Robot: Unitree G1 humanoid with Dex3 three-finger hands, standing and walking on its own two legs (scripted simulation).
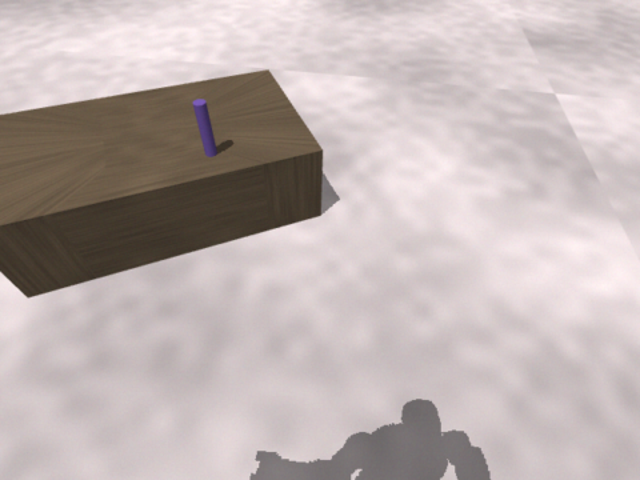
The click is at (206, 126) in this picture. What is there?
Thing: slim round
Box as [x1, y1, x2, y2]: [193, 99, 216, 156]
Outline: 197,99 193,101 193,106 205,153 207,156 213,156 216,154 216,149 206,104 203,99
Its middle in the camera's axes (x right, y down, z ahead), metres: -0.40 -0.38 +1.37
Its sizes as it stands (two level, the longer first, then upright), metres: 0.044 0.044 0.211
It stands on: a support 0.36 m high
